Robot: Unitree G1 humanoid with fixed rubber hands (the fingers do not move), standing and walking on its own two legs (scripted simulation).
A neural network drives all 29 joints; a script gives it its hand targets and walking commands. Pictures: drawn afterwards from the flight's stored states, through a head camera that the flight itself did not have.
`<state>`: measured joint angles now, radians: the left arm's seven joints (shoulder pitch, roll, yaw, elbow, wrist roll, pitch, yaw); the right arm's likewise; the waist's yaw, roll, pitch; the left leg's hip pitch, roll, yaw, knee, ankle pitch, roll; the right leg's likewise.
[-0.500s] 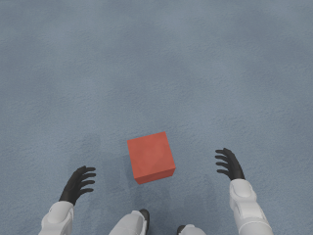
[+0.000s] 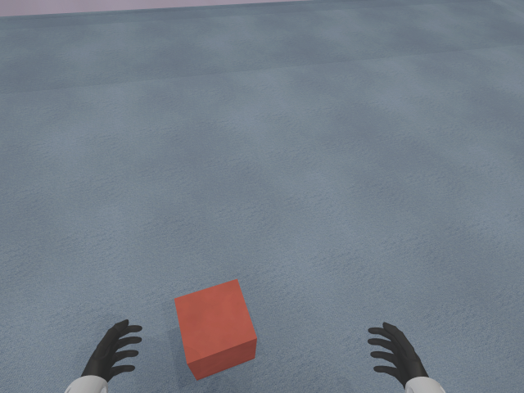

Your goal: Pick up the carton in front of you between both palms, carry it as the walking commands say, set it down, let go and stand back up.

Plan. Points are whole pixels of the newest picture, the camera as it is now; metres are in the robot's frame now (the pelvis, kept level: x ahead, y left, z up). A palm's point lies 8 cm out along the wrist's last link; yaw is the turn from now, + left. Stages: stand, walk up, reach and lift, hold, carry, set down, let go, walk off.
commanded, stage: let go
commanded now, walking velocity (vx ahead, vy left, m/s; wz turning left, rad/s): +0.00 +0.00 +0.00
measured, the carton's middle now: (216, 330) +0.40 +0.11 -0.65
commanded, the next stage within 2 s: stand in 0.24 s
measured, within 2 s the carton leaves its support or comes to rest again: neither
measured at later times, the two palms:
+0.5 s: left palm out of the picture +0.12 +0.31 -0.10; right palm out of the picture +0.12 -0.24 -0.07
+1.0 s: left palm out of the picture +0.08 +0.34 -0.11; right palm out of the picture +0.09 -0.23 -0.09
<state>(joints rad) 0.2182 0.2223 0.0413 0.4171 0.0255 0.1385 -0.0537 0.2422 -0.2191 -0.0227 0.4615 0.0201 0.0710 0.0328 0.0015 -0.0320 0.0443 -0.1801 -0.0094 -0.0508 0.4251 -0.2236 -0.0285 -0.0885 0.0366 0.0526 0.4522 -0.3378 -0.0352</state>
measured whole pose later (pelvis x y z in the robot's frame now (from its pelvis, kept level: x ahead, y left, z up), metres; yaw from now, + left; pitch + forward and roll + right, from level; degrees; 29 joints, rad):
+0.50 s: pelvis -0.01 +0.04 -0.01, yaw +0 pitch -2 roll -1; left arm 0.24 0.31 0.08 0.64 0.02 0.01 0.01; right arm 0.20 -0.27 -0.09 0.72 -0.03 -0.01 -0.02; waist -0.01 -0.06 0.02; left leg -0.25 -0.03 -0.03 0.55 -0.28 0.03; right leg -0.12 0.01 0.06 0.50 -0.35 0.02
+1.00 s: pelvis -0.02 +0.05 +0.00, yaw +0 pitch -3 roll -1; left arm 0.25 0.32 0.05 0.77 0.02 -0.01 0.04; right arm 0.18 -0.28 -0.06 0.84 -0.02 -0.02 -0.02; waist -0.01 -0.04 0.04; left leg -0.22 -0.05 -0.02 0.53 -0.26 0.05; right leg -0.09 -0.01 0.07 0.46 -0.33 0.04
